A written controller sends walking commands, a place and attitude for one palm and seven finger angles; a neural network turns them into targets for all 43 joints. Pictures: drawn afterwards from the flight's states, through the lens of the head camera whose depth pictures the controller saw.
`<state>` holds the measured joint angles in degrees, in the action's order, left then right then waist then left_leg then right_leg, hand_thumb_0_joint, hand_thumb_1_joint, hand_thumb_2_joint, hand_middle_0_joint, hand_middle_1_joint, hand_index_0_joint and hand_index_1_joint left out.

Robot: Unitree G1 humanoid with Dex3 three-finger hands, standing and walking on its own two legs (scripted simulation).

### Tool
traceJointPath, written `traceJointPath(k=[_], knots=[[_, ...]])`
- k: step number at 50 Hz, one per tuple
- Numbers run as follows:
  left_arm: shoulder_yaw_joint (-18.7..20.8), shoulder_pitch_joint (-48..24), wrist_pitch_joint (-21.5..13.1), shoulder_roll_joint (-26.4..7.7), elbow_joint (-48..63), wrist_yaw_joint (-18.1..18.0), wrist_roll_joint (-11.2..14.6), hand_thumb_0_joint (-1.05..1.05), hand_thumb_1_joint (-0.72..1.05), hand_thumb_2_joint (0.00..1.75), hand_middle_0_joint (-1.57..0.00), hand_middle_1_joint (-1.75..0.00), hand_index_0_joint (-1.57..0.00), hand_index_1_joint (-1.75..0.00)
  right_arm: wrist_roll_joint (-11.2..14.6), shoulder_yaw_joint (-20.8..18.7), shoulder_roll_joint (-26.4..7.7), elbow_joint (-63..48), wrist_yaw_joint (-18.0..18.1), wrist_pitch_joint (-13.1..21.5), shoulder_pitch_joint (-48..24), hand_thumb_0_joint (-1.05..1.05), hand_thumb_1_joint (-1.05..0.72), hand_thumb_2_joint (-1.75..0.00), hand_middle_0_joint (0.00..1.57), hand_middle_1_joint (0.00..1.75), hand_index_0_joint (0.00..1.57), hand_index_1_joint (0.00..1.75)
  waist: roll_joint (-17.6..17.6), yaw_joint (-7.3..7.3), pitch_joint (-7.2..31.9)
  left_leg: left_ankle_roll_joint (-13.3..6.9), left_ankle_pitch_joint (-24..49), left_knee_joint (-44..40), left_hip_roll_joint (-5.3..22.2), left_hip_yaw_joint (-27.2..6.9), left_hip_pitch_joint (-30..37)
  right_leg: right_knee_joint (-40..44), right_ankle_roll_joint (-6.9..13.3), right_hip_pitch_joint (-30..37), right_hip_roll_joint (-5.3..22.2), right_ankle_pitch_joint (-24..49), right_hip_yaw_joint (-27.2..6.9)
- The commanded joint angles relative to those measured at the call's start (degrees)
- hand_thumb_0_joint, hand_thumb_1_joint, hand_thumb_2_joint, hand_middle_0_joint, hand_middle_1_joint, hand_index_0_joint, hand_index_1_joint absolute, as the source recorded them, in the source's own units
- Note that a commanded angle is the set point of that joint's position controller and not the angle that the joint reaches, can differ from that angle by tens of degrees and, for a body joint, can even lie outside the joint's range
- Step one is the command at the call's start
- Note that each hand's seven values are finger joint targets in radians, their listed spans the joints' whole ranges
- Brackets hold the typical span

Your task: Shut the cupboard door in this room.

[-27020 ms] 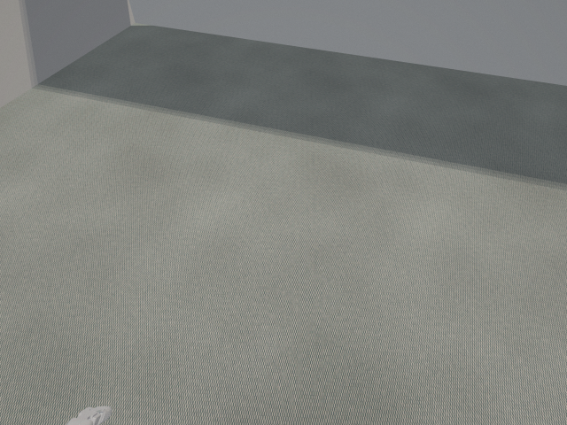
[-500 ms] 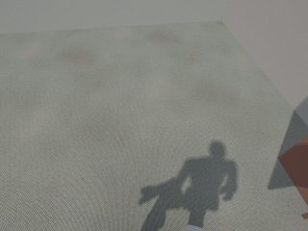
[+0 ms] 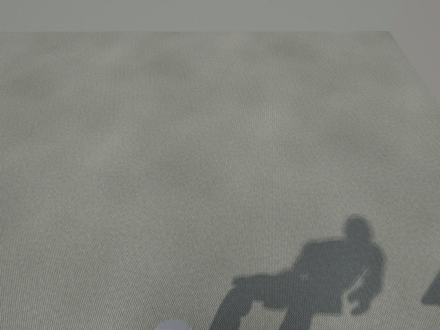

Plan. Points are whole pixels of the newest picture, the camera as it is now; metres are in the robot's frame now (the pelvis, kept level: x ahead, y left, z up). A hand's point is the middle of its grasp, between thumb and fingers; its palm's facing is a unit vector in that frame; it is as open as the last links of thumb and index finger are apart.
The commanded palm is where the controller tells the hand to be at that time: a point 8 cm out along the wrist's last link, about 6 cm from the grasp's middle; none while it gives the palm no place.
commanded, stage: turn or walk to find it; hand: left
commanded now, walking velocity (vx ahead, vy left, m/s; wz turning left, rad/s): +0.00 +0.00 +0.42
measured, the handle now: out of the picture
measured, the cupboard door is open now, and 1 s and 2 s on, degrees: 88 88 88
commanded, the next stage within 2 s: none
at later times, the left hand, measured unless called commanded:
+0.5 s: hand out of the picture +0.05 +0.24 -0.16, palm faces +0.21 -0.94 -0.26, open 7.4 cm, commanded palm none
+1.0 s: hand out of the picture -0.09 +0.18 -0.17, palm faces +0.45 -0.86 -0.25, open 7.4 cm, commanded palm none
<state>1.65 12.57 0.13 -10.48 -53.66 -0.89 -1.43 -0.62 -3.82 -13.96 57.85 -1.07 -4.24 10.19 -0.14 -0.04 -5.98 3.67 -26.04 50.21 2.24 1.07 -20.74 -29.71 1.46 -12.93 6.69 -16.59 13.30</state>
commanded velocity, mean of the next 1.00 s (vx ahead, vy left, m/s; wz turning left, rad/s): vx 0.00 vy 0.00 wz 0.42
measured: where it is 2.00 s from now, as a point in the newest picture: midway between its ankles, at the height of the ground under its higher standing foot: outside the picture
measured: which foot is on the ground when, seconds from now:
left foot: up 0.00-0.08, down 0.10-0.58, up 0.60-1.00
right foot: down 0.00-0.12, up 0.14-0.54, down 0.56-1.00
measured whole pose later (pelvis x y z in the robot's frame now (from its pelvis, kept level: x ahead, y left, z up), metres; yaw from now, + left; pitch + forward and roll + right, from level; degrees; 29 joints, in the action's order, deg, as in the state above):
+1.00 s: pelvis -0.04 -0.02 +0.00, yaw +25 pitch -1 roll +1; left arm 2.4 14.4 0.5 -11.4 -55.2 -1.0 -1.5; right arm -0.5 -3.7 -13.5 57.5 -1.0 -4.0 8.9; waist -0.6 -1.3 -5.5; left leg 3.2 -26.6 46.0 2.0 1.7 -18.2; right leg -30.0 1.5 -14.1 7.3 -14.6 14.7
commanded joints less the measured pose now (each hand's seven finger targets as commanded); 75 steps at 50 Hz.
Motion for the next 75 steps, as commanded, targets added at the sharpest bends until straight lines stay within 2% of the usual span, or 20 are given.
traceJointPath(k=[1, 4, 5, 6, 8, 13, 20, 26, 27, 29, 30, 34, 46, 51, 52, 54, 56, 61, 69, 75], knots=[[4.2, 4.0, -0.4, -14.1, 0.9, -0.8, -0.2, 0.0, 0.9, 0.9, -0.2, -0.3, -0.2, -0.3, 0.4, 0.2, -2.1, -5.8, 0.5, 2.4, -2.7, 0.0, -0.9, -0.9, 0.2, 0.3, 0.2, 0.3, -11.5, -2.41, 8.9, -0.7, 0.8, -10.8, -0.6, 3.5, -0.1, 5.0, 6.0, 11.0, 14.7, 31.1, -9.8], [4.1, 2.2, 0.2, -12.8, 0.8, -0.6, 0.6, 0.0, 0.9, 0.9, -0.2, -0.3, -0.2, -0.3, 0.1, -0.4, -4.7, -4.8, 0.4, 3.4, 1.7, 0.0, -0.9, -0.9, 0.2, 0.3, 0.2, 0.3, -4.4, 0.89, 10.6, -2.4, 17.1, -28.4, 1.5, 2.0, 14.3, -4.7, 0.1, 2.2, 11.5, 21.0, -4.8], [3.7, 3.6, 0.7, -9.8, 2.4, -0.2, 1.0, 0.0, 0.9, 0.9, -0.2, -0.3, -0.2, -0.3, -0.5, -1.7, -10.4, -5.3, 0.6, 3.9, 3.3, 0.0, -0.9, -0.9, 0.2, 0.3, 0.2, 0.3, 10.4, 1.66, 11.6, -7.8, 31.8, -30.3, 13.7, -13.8, 22.5, -14.9, -4.2, -11.1, 4.5, 1.4, -1.5], [2.3, 0.4, 1.0, -7.3, 4.3, -0.1, 0.6, 0.0, 0.9, 0.9, -0.2, -0.3, -0.2, -0.3, -0.3, -2.4, -13.9, -4.8, 0.9, 3.4, 5.9, 0.0, -0.9, -0.9, 0.2, 0.3, 0.2, 0.3, 17.2, 3.27, 9.9, -14.5, 46.8, -31.3, 22.4, -20.7, 21.5, -24.0, -5.7, -17.7, 0.7, -21.7, -4.0], [2.8, -4.6, 2.0, -8.0, 3.6, -0.5, 0.5, 0.0, 0.9, 0.9, -0.2, -0.3, -0.2, -0.3, -0.6, -2.0, -11.4, -3.8, 2.2, 3.4, 4.9, 0.0, -0.9, -0.9, 0.2, 0.3, 0.2, 0.3, 15.7, 3.3, 6.9, -14.7, 45.6, -30.8, 17.8, -18.1, 17.0, -32.3, -5.4, -19.5, 0.4, -16.7, -11.3], [2.9, -0.9, 1.7, -8.4, 1.0, 0.3, 0.6, 0.0, 0.9, 0.9, -0.2, -0.3, -0.2, -0.3, -0.2, -1.1, -8.5, -5.7, 2.2, 4.1, 0.1, 0.0, -0.9, -0.9, 0.2, 0.3, 0.2, 0.3, 7.7, 0.23, 7.4, -11.9, 44.4, -30.4, 10.9, -9.3, 17.5, -33.7, -6.7, -18.2, -0.4, -6.4, -11.3], [2.4, -4.9, 1.6, -7.2, 3.6, 0.0, 0.8, 0.0, 0.9, 0.9, -0.2, -0.3, -0.2, -0.3, -0.6, -1.9, -8.6, -5.7, 1.9, 3.7, 2.7, 0.0, -0.9, -0.9, 0.2, 0.3, 0.2, 0.3, 8.8, 1.97, 7.3, -13.6, 41.3, -29.6, 11.4, -14.5, 16.8, -22.4, -6.9, -15.4, -1.8, -9.3, -11.6], [2.4, 1.6, 0.5, -7.4, 2.7, -0.2, 1.2, 0.0, 0.9, 0.9, -0.2, -0.3, -0.2, -0.3, -0.5, -2.3, -8.4, -6.7, 1.7, 3.2, -0.6, 0.0, -0.9, -0.9, 0.2, 0.3, 0.2, 0.3, 8.5, -1.29, 9.1, -10.7, 35.9, -24.1, 7.9, -16.5, 8.1, 1.0, -5.5, 1.1, -4.5, 1.0, -9.5], [2.8, 3.3, -0.1, -8.9, 2.2, -0.4, 1.0, 0.0, 0.9, 0.9, -0.2, -0.3, -0.2, -0.3, -0.1, -2.2, -6.8, -6.9, 1.5, 3.3, -0.4, 0.0, -0.9, -0.9, 0.2, 0.3, 0.2, 0.3, 4.3, -2.07, 9.5, -8.0, 27.8, -20.6, 5.2, -15.1, 2.7, 7.9, -4.9, 8.2, -2.0, 6.7, -11.3], [4.0, 4.8, -0.6, -16.5, 3.1, -0.9, -0.1, 0.0, 0.9, 0.9, -0.2, -0.3, -0.2, -0.3, 0.2, -1.6, -2.8, -9.2, 1.0, 3.1, -0.7, 0.0, -0.9, -0.9, 0.2, 0.3, 0.2, 0.3, -15.1, -3.16, 8.2, -2.2, -7.8, 1.6, -5.7, -3.5, -10.1, 13.2, 5.9, 10.2, 21.5, 18.5, -31.0], [4.3, 3.5, -0.8, -14.9, 3.5, -1.2, 0.5, 0.0, 0.9, 0.9, -0.2, -0.3, -0.2, -0.3, -0.4, -2.1, -4.8, -8.2, 1.3, 1.9, -0.6, 0.0, -0.9, -0.9, 0.2, 0.3, 0.2, 0.3, -16.4, -2.97, 7.9, -2.5, -8.1, 10.3, -3.3, -7.2, -9.0, 14.4, 7.9, 4.3, 20.7, 15.5, -30.7], [2.8, -4.0, -0.9, -9.3, 5.4, -1.1, 0.5, 0.0, 0.9, 0.9, -0.2, -0.3, -0.2, -0.3, -0.5, -2.2, -3.4, -4.3, 0.1, 1.0, 3.1, 0.0, -0.9, -0.9, 0.2, 0.3, 0.2, 0.3, -7.9, 1.26, 4.1, -1.0, 4.3, 20.5, -1.1, -4.9, -8.9, 12.8, 4.4, 0.6, 11.7, 12.6, -15.9], [3.9, 5.2, -0.6, -12.9, 1.1, -0.9, -0.3, 0.0, 0.9, 0.9, -0.2, -0.3, -0.2, -0.3, 0.2, -0.4, -1.9, -5.4, 0.2, 1.6, -3.8, 0.0, -0.9, -0.9, 0.2, 0.3, 0.2, 0.3, -10.1, -3.35, 6.7, -0.1, -1.7, -1.5, -0.6, 1.1, -3.4, 10.3, 7.0, 8.4, 14.4, 21.9, -12.6], [4.4, 3.2, -0.1, -13.7, 0.1, -0.7, 0.0, 0.0, 0.9, 0.9, -0.2, -0.3, -0.2, -0.3, 0.3, -0.1, -2.4, -4.9, 0.6, 2.8, 0.5, 0.0, -0.9, -0.9, 0.2, 0.3, 0.2, 0.3, -9.8, -0.44, 9.4, -1.5, 7.2, -20.4, -0.8, 3.9, 7.5, 3.5, 3.7, 5.4, 14.2, 20.5, -8.4], [4.2, 3.0, 0.3, -12.8, 0.4, -0.6, 0.5, 0.0, 0.9, 0.9, -0.2, -0.3, -0.2, -0.3, 0.2, -0.5, -3.9, -4.5, 0.5, 3.2, 2.3, 0.0, -0.9, -0.9, 0.2, 0.3, 0.2, 0.3, -5.1, 0.88, 9.9, -2.3, 13.7, -27.5, 0.4, 2.5, 14.5, -1.1, 0.8, -0.2, 12.4, 15.0, -5.9], [2.5, 0.0, 1.2, -7.2, 3.7, 0.1, 0.5, 0.0, 0.9, 0.9, -0.2, -0.3, -0.2, -0.3, -0.4, -2.3, -13.3, -5.1, 0.9, 3.3, 5.0, 0.0, -0.9, -0.9, 0.2, 0.3, 0.2, 0.3, 17.3, 3.02, 7.3, -11.6, 33.1, -34.6, 20.6, -21.1, 18.5, -21.9, -5.4, -18.6, 1.1, -18.3, -3.9], [3.0, -4.0, 2.4, -8.1, 3.0, -0.3, 0.4, 0.0, 0.9, 0.9, -0.2, -0.3, -0.2, -0.3, -0.6, -1.9, -11.5, -4.5, 2.1, 3.1, 2.7, 0.0, -0.9, -0.9, 0.2, 0.3, 0.2, 0.3, 15.5, 2.72, 3.5, -13.1, 28.6, -35.3, 17.6, -19.2, 11.2, -30.6, -5.2, -19.2, 0.8, -15.0, -11.2], [3.0, 0.1, 1.9, -8.3, 0.3, 0.5, 0.4, 0.0, 0.9, 0.9, -0.2, -0.3, -0.2, -0.3, -0.2, -1.0, -8.3, -5.8, 2.3, 4.1, -0.7, 0.0, -0.9, -0.9, 0.2, 0.3, 0.2, 0.3, 6.9, -0.06, 6.3, -11.8, 34.6, -32.8, 10.7, -11.2, 15.3, -32.9, -6.4, -18.4, -0.5, -5.3, -11.7], [2.4, -4.5, 1.6, -6.9, 3.2, 0.0, 0.8, 0.0, 0.9, 0.9, -0.2, -0.3, -0.2, -0.3, -0.7, -2.0, -8.5, -5.4, 1.9, 3.5, 2.4, 0.0, -0.9, -0.9, 0.2, 0.3, 0.2, 0.3, 8.5, 2.03, 6.8, -13.8, 33.1, -31.0, 10.8, -17.5, 14.9, -19.4, -6.4, -13.9, -2.7, -9.4, -11.5], [2.5, 2.4, 0.2, -7.6, 2.2, -0.5, 1.2, 0.0, 0.9, 0.9, -0.2, -0.3, -0.2, -0.3, -0.2, -2.2, -7.2, -6.1, 1.6, 3.2, 0.3, 0.0, -0.9, -0.9, 0.2, 0.3, 0.2, 0.3, 6.5, -1.63, 10.1, -9.5, 30.2, -23.4, 6.0, -18.6, 4.7, 7.4, -5.0, 5.9, -3.7, 4.3, -10.7]])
